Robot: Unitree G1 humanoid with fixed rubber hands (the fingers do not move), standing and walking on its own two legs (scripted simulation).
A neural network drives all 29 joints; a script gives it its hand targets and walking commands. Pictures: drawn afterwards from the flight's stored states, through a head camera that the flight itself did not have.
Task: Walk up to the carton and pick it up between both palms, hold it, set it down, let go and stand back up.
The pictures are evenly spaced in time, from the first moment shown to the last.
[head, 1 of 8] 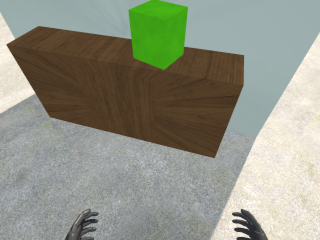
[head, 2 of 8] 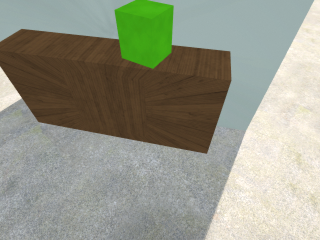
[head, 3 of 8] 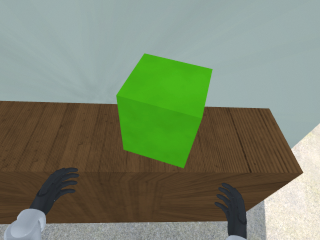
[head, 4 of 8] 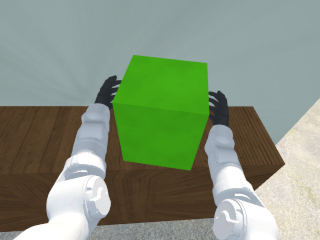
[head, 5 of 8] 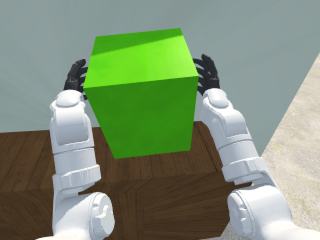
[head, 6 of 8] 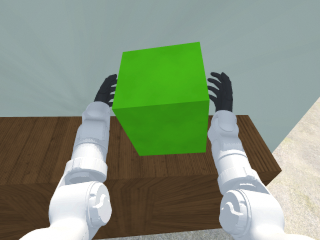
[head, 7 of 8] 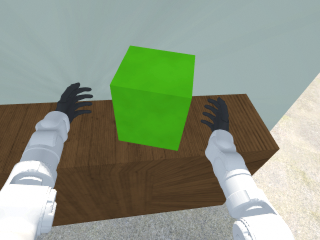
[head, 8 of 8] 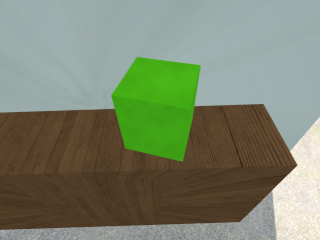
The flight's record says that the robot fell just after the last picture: no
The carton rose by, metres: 0.23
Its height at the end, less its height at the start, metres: +0.00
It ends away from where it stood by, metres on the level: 0.03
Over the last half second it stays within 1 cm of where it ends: yes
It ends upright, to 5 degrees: yes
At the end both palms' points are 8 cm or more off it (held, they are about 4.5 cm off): yes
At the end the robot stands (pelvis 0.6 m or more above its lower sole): yes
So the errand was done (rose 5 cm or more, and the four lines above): yes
